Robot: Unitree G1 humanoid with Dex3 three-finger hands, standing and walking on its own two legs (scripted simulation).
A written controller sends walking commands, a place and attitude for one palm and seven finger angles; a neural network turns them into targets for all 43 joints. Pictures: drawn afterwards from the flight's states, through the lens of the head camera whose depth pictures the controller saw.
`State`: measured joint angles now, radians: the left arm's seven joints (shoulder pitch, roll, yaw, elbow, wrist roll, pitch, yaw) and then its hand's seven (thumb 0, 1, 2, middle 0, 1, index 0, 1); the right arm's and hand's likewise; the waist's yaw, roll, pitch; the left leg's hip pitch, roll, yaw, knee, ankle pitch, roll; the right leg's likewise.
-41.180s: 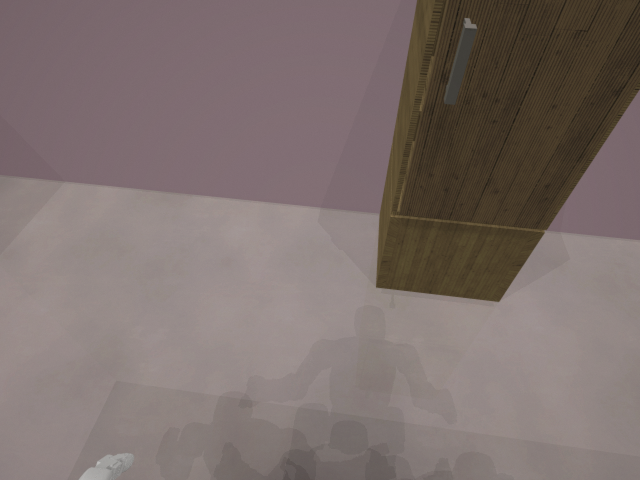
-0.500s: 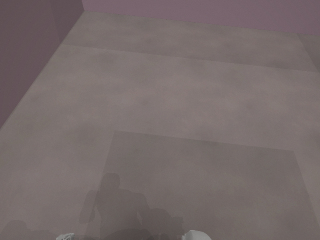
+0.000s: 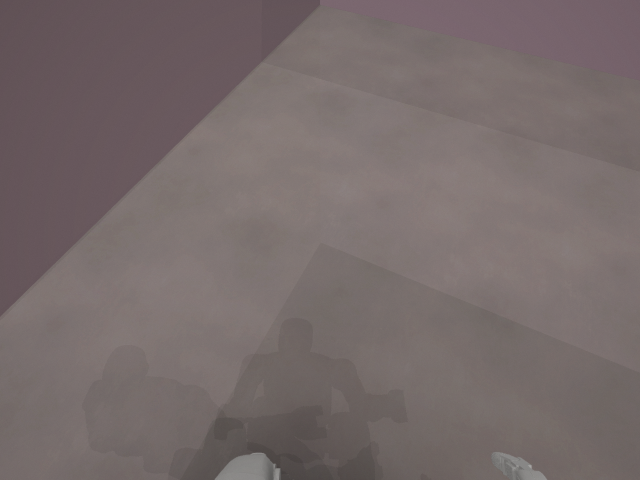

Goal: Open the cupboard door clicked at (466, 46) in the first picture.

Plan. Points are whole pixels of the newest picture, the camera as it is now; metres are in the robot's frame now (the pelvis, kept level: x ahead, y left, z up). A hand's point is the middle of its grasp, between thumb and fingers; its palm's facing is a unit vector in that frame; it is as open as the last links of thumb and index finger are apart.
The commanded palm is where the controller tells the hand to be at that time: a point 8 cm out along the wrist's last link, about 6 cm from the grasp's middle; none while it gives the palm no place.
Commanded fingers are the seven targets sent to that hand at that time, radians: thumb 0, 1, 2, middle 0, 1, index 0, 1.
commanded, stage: turn to face it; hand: left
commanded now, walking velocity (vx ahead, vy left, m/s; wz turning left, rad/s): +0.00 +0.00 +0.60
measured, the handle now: out of the picture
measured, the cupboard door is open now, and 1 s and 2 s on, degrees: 38 38 38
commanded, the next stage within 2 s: none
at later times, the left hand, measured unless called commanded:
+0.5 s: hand out of the picture +0.08 +0.22 -0.15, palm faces +0.25 -0.92 -0.31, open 7.3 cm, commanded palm none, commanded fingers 0.00 0.90 0.90 -0.20 -0.30 -0.20 -0.30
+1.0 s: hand out of the picture -0.06 +0.21 -0.19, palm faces +0.58 -0.77 -0.25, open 7.3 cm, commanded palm none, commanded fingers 0.00 0.90 0.90 -0.20 -0.30 -0.20 -0.30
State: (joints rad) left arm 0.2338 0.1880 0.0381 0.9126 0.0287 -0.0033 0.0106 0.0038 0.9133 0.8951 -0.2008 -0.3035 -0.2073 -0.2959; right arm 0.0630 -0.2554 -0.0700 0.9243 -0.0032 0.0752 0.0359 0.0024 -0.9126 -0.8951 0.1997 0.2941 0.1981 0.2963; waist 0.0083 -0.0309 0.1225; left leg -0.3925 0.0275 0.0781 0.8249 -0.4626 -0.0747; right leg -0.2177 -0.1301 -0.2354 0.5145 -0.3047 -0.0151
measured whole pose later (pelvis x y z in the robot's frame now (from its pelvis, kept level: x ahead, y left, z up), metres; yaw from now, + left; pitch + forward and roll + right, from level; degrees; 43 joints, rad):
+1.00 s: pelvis +0.02 +0.00 -0.01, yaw +35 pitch +1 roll +0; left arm 0.20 0.27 0.08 0.93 0.02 0.06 0.01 0.01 0.91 0.90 -0.20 -0.30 -0.20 -0.30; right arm 0.10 -0.23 -0.05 0.89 -0.02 0.02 0.01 0.00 -0.91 -0.89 0.20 0.29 0.20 0.30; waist 0.01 -0.06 0.11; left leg -0.32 -0.01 0.05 0.60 -0.30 0.04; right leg -0.45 -0.11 -0.07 1.09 -0.51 0.08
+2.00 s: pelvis +0.05 -0.02 +0.00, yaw +70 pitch +1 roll +0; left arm 0.16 0.26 0.08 0.89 0.02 0.05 0.00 0.01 0.91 0.90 -0.19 -0.30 -0.20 -0.29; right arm 0.15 -0.22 -0.04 0.91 -0.02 0.03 0.00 0.00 -0.91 -0.89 0.21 0.29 0.20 0.30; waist 0.00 -0.02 0.08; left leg -0.28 -0.04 -0.03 0.49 -0.23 0.03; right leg -0.47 -0.08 0.00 1.02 -0.42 0.09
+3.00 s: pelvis +0.11 +0.00 -0.01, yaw +100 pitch +0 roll +2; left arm 0.19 0.18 0.04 0.93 0.02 0.00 0.01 0.00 0.91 0.90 -0.20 -0.30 -0.20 -0.30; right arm 0.16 -0.21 -0.05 0.97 -0.01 0.05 0.00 0.00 -0.91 -0.89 0.21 0.29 0.20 0.30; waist -0.01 0.05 0.07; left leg -0.36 -0.03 -0.04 0.81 -0.48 -0.02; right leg -0.27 -0.04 -0.09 0.60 -0.33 -0.03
